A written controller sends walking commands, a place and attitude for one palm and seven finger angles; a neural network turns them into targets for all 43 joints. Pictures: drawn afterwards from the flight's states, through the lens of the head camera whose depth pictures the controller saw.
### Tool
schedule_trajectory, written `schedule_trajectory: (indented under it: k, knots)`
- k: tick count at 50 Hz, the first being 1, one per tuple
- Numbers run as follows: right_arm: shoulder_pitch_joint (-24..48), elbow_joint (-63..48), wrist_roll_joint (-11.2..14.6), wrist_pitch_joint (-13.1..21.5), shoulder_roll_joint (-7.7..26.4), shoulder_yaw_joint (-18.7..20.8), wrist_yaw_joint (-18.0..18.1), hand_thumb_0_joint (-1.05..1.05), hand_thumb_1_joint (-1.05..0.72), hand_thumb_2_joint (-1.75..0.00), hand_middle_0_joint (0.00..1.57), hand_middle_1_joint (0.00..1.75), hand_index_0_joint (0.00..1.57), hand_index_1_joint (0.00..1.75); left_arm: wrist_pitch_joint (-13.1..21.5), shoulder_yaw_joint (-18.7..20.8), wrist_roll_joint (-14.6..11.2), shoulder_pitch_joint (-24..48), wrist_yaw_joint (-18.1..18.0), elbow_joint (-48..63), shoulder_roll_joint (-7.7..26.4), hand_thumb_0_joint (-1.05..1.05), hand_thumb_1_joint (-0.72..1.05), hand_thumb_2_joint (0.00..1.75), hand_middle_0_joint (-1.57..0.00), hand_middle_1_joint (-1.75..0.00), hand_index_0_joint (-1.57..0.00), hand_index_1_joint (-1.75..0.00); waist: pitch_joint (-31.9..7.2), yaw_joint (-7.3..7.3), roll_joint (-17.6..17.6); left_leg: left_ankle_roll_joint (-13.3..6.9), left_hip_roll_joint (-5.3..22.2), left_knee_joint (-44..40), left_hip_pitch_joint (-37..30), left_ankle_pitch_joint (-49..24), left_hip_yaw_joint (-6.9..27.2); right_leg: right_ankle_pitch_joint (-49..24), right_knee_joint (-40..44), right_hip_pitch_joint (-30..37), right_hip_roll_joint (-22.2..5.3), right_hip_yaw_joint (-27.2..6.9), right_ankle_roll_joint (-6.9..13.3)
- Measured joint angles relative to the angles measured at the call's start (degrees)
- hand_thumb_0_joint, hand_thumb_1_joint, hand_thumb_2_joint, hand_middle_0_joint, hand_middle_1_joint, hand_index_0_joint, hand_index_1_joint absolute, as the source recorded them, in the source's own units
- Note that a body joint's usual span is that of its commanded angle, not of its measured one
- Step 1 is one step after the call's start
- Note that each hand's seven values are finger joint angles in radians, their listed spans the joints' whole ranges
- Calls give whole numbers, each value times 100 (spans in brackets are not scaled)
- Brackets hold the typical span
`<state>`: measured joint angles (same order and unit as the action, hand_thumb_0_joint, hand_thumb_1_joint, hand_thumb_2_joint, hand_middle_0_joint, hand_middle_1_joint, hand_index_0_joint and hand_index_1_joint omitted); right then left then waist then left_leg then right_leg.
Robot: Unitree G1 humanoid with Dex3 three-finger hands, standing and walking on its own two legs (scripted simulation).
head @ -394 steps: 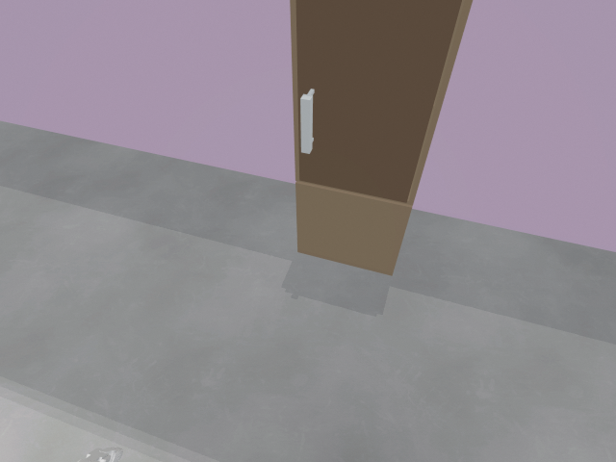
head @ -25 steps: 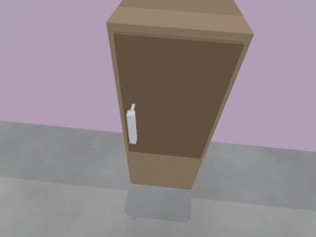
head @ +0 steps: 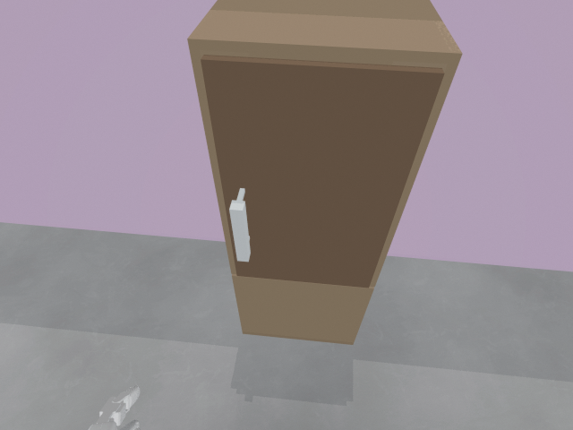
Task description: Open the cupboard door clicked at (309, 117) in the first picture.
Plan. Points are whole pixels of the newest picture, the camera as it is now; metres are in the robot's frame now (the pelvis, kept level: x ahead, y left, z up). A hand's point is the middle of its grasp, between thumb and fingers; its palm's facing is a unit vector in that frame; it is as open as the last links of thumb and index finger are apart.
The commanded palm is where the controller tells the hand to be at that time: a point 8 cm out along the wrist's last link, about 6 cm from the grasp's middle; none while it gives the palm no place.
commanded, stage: raise the hand with hooked fingers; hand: left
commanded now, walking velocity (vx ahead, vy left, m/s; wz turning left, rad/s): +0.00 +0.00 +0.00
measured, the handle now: (242, 225) +0.54 +0.11 -0.09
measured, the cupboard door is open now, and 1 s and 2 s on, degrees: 0 0 0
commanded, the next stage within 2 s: move the hooked fingers beside the handle in 1.96 s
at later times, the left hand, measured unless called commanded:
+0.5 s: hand (166, 405) +0.18 +0.18 -0.07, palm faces -0.03 -1.00 -0.08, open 9.9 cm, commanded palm +0.16 +0.24 -0.07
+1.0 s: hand (147, 374) +0.22 +0.22 -0.07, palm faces -0.07 -1.00 -0.06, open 12.8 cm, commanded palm +0.21 +0.28 -0.07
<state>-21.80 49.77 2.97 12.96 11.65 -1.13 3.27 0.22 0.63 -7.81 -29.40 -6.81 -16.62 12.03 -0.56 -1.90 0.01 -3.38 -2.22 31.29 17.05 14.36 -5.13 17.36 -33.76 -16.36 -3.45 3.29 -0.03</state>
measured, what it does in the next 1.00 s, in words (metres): lowers itself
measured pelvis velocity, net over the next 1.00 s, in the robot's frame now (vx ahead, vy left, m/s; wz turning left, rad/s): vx -0.02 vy -0.02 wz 0.00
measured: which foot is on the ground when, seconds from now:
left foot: down 0.00-1.00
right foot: down 0.00-1.00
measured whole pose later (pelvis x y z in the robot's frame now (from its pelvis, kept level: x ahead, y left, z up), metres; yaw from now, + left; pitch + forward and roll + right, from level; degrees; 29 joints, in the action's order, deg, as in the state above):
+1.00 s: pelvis -0.02 -0.02 -0.11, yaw +0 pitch +19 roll -3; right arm -13.6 31.5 2.6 13.4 16.5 1.4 2.9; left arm 25.7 19.0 -21.4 -14.0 28.6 -11.8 19.7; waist -9.1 -1.3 -1.0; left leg -2.3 2.1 74.0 62.6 30.7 -0.6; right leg 31.9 -71.2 -58.4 0.1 5.9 1.5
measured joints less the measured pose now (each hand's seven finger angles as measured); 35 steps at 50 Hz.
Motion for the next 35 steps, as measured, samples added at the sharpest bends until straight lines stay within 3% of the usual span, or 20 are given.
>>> schedule_trajectory:
  k: [2,4,8,10,13,17,20,23,29,32,35]
  knots:
    - [161,-337,-59,213,196,60,-27,2,-92,-90,20,30,20,30,627,102,-100,319,150,374,-38,4,91,87,-20,-34,-20,-34,-147,-116,-138,16,-7,477,502,163,118,154,-374,-408,20,39,-16]
    - [400,-660,-136,318,314,166,-112,2,-92,-90,20,30,20,30,1407,269,-218,725,540,386,-111,3,87,86,-20,-36,-20,-36,-379,-130,-141,55,18,1053,1174,364,132,369,-956,-1078,51,-8,16]
    - [895,-1315,-201,368,394,411,-339,2,-91,-90,20,30,20,30,2937,579,-462,1142,1865,187,-186,2,77,83,-20,-41,-21,-41,-750,-31,84,56,191,2358,2502,882,83,838,-2231,-2423,161,-71,54]
    - [1097,-1650,-184,338,425,509,-416,2,-91,-90,20,30,20,30,3360,701,-507,1117,2497,147,-110,1,72,81,-21,-44,-21,-43,-833,15,191,104,272,2966,3037,1149,111,1086,-2809,-2946,213,-47,107]
    - [1324,-2078,-142,209,460,594,-402,2,-91,-90,20,30,20,30,3235,871,-716,827,2980,343,15,1,65,78,-22,-48,-22,-48,-849,118,264,182,353,3657,3574,1473,199,1280,-3417,-3437,271,32,195]
    - [1476,-2283,-131,69,406,562,-277,2,-91,-90,20,30,20,30,2865,1118,-954,297,2959,908,112,1,55,74,-23,-54,-23,-54,-824,297,167,259,425,4167,3955,1721,431,1660,-3815,-3689,345,248,293]
    - [1515,-2183,-171,60,308,429,-186,1,-91,-90,20,30,20,30,2914,1252,-1013,165,2975,1355,217,2,48,71,-23,-58,-23,-58,-807,425,60,314,456,4353,4178,1791,608,1718,-3894,-3814,385,418,350]
    - [1534,-1983,-171,70,203,256,-132,1,-91,-90,20,30,20,30,2952,1337,-1103,407,3211,1459,314,2,40,68,-24,-63,-24,-63,-790,487,-71,340,466,4463,4395,1793,730,1721,-3936,-3964,404,534,370]
    - [1375,-1687,-103,-11,-1,49,-92,2,-90,-90,21,30,21,30,2370,1559,-1313,1131,3714,1023,512,1,26,62,-25,-72,-25,-72,-792,387,-218,343,482,4492,4627,1751,702,1677,-3987,-4223,412,506,365]
    - [1187,-1633,-88,-42,-19,69,-86,2,-90,-90,21,30,21,30,2196,1681,-1380,1223,3698,917,553,1,19,59,-25,-76,-25,-76,-795,285,-237,318,489,4400,4588,1719,622,1630,-3926,-4227,414,427,335]
    - [992,-1600,-80,-39,51,144,-85,2,-90,-90,21,30,21,30,2246,1755,-1409,1206,3610,901,555,1,13,56,-26,-81,-26,-80,-832,211,-236,282,486,4298,4529,1684,543,1580,-3846,-4204,409,350,301]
